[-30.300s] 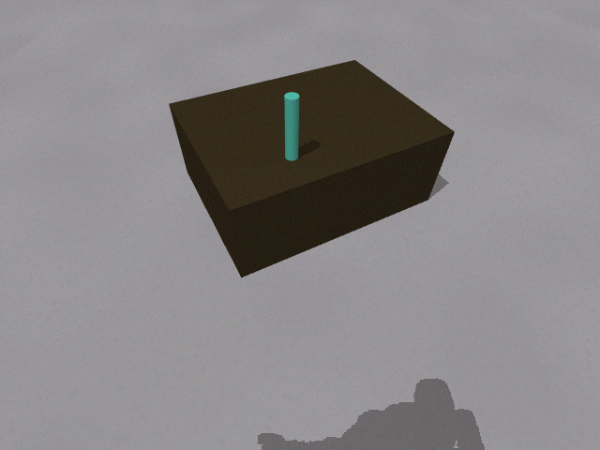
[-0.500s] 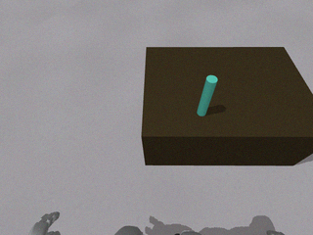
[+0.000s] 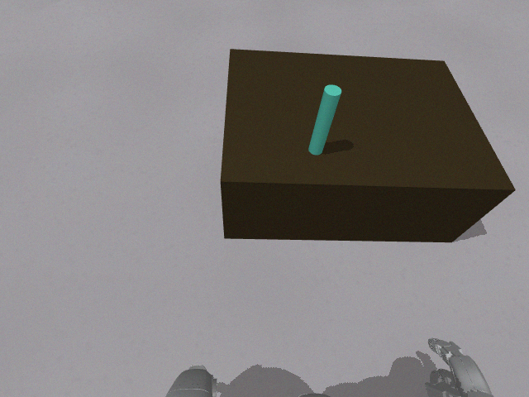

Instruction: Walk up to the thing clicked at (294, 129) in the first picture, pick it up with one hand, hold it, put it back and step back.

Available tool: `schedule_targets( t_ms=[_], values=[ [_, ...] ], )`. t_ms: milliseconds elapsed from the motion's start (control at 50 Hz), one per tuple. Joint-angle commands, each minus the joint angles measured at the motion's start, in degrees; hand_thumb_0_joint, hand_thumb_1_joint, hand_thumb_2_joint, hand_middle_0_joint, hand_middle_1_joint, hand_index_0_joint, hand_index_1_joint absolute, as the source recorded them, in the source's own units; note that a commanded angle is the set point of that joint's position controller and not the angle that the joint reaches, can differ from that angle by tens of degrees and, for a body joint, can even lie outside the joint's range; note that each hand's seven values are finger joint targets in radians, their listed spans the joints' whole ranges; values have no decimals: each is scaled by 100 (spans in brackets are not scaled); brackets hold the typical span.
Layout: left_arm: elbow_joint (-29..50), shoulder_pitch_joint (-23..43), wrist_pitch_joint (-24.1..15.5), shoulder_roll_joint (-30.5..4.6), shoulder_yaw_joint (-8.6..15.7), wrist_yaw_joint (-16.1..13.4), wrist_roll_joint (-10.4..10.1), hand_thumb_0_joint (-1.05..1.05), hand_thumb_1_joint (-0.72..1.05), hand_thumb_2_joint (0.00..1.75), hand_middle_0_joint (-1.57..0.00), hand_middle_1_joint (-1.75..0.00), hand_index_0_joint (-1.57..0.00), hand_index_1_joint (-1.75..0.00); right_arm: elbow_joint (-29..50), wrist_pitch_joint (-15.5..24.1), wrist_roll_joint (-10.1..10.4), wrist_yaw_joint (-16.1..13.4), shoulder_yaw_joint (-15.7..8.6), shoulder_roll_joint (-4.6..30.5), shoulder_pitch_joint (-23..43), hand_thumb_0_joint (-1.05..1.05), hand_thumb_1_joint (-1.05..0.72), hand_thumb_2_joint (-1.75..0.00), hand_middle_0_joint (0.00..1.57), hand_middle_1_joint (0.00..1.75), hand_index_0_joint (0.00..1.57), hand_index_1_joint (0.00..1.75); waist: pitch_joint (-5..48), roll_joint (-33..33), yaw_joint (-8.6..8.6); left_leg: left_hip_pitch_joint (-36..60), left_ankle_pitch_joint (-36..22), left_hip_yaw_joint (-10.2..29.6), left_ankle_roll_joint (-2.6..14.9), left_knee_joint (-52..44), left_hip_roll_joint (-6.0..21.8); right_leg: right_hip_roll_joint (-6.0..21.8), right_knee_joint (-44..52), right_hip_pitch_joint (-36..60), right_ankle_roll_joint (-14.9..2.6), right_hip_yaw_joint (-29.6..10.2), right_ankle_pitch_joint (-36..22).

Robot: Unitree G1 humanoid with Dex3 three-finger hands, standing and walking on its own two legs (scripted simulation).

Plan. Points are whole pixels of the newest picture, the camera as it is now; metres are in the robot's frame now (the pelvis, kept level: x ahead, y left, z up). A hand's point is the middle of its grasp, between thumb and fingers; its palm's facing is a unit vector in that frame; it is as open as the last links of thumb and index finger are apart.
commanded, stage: step back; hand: right
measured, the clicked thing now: (323, 123) +0.89 -0.17 -0.24
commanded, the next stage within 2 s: stand in 1.74 s
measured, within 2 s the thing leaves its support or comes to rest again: neither
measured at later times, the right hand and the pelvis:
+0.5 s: hand out of the picture -0.06 -0.28 -0.13, palm faces -0.17 +0.89 -0.42, open 7.4 cm; pelvis -0.16 -0.03 +0.01, yaw +7 degrees
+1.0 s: hand out of the picture -0.20 -0.35 -0.15, palm faces -0.12 +0.92 -0.36, open 7.4 cm; pelvis -0.27 -0.08 +0.01, yaw +4 degrees
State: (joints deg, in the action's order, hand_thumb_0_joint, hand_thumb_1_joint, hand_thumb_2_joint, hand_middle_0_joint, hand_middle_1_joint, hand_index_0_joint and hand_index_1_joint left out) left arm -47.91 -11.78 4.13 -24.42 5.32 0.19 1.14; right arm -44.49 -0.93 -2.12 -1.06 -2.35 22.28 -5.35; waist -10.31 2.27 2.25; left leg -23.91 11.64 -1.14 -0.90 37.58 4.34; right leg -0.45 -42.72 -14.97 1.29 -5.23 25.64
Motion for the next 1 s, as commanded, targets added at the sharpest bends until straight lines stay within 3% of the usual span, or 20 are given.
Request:
schedule_targets(
  t_ms=[0, 20, 40, 60, 140, 260, 320, 340, 360, 380, 400, 460, 560, 620, 700, 740, 760, 780, 860, 980],
  values=[
    [67, -709, -232, -983, 331, -8, 118, 0, 90, 90, -20, -30, -20, -30, 352, -84, 121, -65, -420, 1432, 1, 0, -90, -90, 20, 30, 20, 30, 1547, -926, 4, 247, -237, 890, 703, -106, 441, 103, 1795, 833, -338, 60, -1102],
    [164, -671, -239, -1461, 465, 13, 197, 0, 90, 90, -20, -30, -20, -30, 451, -85, 163, -77, -347, 1131, -30, 0, -90, -90, 20, 30, 20, 30, 1262, 455, 31, -904, 1222, 683, 320, 804, -436, 1146, 2158, 738, -714, -1678, -599],
    [441, -86, -194, -2078, 561, 18, 172, 0, 90, 90, -20, -30, -20, -30, 493, -85, 186, -180, -416, 1149, 105, 0, -90, -90, 20, 30, 20, 30, 999, 1519, 216, -517, 2426, 588, 60, 2197, -917, 2282, 2702, -884, -1695, -2717, -227],
    [640, 505, -215, -2025, 522, -24, 168, 0, 90, 90, -20, -30, -20, -30, 342, -99, 175, -195, -522, 1403, -40, 0, -90, -90, 20, 30, 20, 30, 498, 1518, -4, -56, 2349, 999, 47, 2980, -607, 2530, 3035, -1999, -1855, -2973, 219],
    [693, 858, -250, -1106, 333, -90, 163, 0, 90, 90, -20, -30, -20, -30, -46, -22, 213, -132, -325, 1085, -621, 0, -90, -90, 20, 30, 20, 30, 690, 796, -319, -449, 1449, 876, 46, 3136, -1099, 1044, 1814, -616, -1091, -513, -2007],
    [756, 179, -183, -1051, 309, -208, 157, 0, 90, 90, -20, -30, -20, -30, 46, 129, 94, -155, -238, 905, -594, 0, -90, -90, 20, 30, 20, 30, 1367, 1141, 71, -496, 1934, 369, -15, 689, -601, 1485, 1086, 1414, -1348, -736, -3889],
    [879, 441, -65, -1052, 224, -171, 37, 0, 90, 90, -20, -30, -20, -30, -253, 150, 58, -113, -327, 988, -1157, 0, -90, -90, 20, 30, 20, 30, 1579, 695, -189, 802, 107, 3, 118, -1459, -692, 1206, 323, 784, -976, -403, -3405],
    [940, 399, -29, -846, 139, -151, 30, 0, 90, 90, -20, -30, -20, -30, -259, 145, 10, -122, -405, 1142, -1148, 0, -90, -90, 20, 30, 20, 30, 1628, 387, -148, 1358, -454, 596, 251, -1664, -319, 1000, 45, 104, -728, -352, -2631],
    [940, 264, -19, -588, 88, -123, -9, 0, 90, 90, -20, -30, -20, -30, -220, 137, -52, -123, -517, 1624, -1024, 0, -90, -90, 20, 30, 20, 30, 1628, -938, -30, 1840, -1400, 2233, 696, -1746, 884, 249, -919, -1052, -401, 179, -868],
    [1026, 658, -24, -797, 155, -188, -43, 0, 90, 90, -20, -30, -20, -30, -67, 101, -33, -72, -568, 2218, -748, 0, -90, -90, 20, 30, 20, 30, 1460, -1432, -245, 1110, -1974, 3035, 1563, -1648, 1755, -279, -1790, -1259, -233, 108, 1055],
    [973, 845, -9, -1002, 217, -227, -10, 0, 90, 90, -20, -30, -20, -30, 4, 132, -17, -120, -608, 2305, -540, 0, -90, -90, 20, 30, 20, 30, 1247, -1550, -367, 301, -1650, 3629, 1969, -1892, 2211, -137, -2650, -939, -208, -461, 1174],
    [628, 317, 25, -891, 222, -150, -80, 0, 90, 90, -20, -30, -20, -30, 85, 140, -79, -167, -372, 1455, 1, 0, -90, -90, 20, 30, 20, 30, 954, -757, 101, 663, -2286, 1569, 1343, -1432, 1038, -487, -3374, -1269, -251, -769, 404],
    [552, 162, -123, -739, 175, -116, 34, 0, 90, 90, -20, -30, -20, -30, -33, 93, 16, -117, -379, 1208, -484, 0, -90, -90, 20, 30, 20, 30, 1234, -976, -217, 1892, -1615, 1296, 1306, -1199, 810, -357, -1952, -1446, 48, -272, 239],
    [433, 181, -251, -773, 103, -47, 44, 0, 90, 90, -20, -30, -20, -30, -60, 67, -12, -40, -440, 1382, -553, 0, -90, -90, 20, 30, 20, 30, 1481, -1420, -455, 2014, 647, 1328, 1343, -1510, 773, -170, -484, -982, 88, 135, 339],
    [-269, -734, -391, -760, 132, -21, 50, 0, 90, 90, -20, -30, -20, -30, -32, -104, -57, 47, -523, 1668, -194, 0, -90, -90, 20, 30, 20, 30, 1565, -1649, -74, 903, 1805, 1144, 1140, -1428, 813, -92, 1759, 601, -272, 679, -46],
    [-475, -852, -432, -1203, 331, -37, 183, 0, 90, 90, -20, -30, -20, -30, 39, -115, -6, 58, -361, 1110, -204, 0, -90, -90, 20, 30, 20, 30, 1127, -176, -4, -613, 2028, 598, 503, 14, 34, 451, 2418, 1129, -598, -776, 542],
    [-227, -469, -435, -1574, 410, -53, 237, 0, 90, 90, -20, -30, -20, -30, 159, -60, 10, 32, -243, 787, -49, 0, -90, -90, 20, 30, 20, 30, 751, 848, 106, -1539, 2097, 448, 134, 784, -775, 1569, 3007, 571, -963, -2437, 2083],
    [-14, 48, -404, -2029, 452, -65, 269, 0, 90, 90, -20, -30, -20, -30, 107, -38, 11, -37, -390, 1165, 310, 0, -90, -90, 20, 30, 20, 30, 332, 1056, 295, -736, 2112, 967, -46, 1467, -496, 2496, 3403, -1264, -1637, -3233, 3106],
    [2, 581, -560, -1029, 222, -97, 155, 0, 90, 90, -20, -30, -20, -30, -445, 53, 115, 44, -296, 975, -468, 0, -90, -90, 20, 30, 20, 30, 197, 413, -306, -647, 845, 893, 51, 1625, -780, 1036, 2535, -166, -815, -604, -488],
    [-94, -82, -579, -1312, 340, -21, 174, 0, 90, 90, -20, -30, -20, -30, -465, 226, 6, 138, -314, 1098, -203, 0, -90, -90, 20, 30, 20, 30, 406, 1050, 235, -505, 1481, 321, -60, 208, -431, 1431, 2519, 696, -1135, -862, 544]
  ],
)
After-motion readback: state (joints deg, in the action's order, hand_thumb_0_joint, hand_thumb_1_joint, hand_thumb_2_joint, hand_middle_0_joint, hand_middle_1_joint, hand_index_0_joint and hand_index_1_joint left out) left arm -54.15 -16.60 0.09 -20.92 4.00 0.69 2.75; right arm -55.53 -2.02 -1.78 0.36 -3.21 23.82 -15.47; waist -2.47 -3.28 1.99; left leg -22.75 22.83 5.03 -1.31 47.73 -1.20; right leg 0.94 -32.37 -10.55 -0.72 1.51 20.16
